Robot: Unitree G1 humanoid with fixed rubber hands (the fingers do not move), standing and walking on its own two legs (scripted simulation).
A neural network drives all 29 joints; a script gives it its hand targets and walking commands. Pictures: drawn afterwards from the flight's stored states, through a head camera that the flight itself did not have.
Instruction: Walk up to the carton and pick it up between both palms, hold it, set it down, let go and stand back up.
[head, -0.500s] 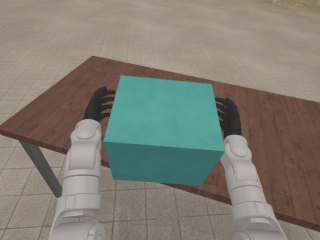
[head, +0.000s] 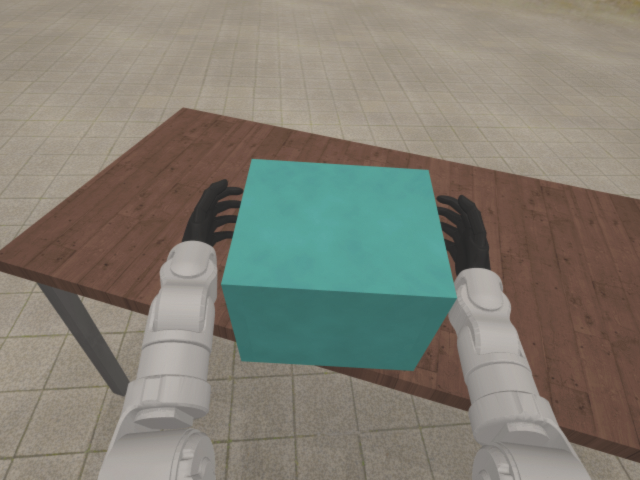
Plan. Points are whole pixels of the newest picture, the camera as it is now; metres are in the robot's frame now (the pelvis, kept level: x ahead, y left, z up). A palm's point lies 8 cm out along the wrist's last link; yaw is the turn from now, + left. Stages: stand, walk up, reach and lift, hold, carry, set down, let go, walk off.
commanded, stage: set down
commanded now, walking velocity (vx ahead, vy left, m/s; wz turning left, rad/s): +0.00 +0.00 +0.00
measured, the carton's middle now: (333, 266) +0.39 -0.02 +0.07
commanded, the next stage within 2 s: none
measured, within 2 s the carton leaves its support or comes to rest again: neither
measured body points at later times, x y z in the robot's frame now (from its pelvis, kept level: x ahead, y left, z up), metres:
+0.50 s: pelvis +0.01 +0.00 +0.00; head +0.01 +0.01 +0.45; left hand +0.42 +0.14 +0.11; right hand +0.40 -0.20 +0.12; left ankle +0.00 +0.11 -0.75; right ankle +0.00 -0.12 -0.75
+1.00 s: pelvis +0.02 +0.00 +0.00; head +0.03 +0.01 +0.45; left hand +0.44 +0.13 +0.08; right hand +0.41 -0.21 +0.10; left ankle +0.00 +0.11 -0.75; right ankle +0.00 -0.12 -0.75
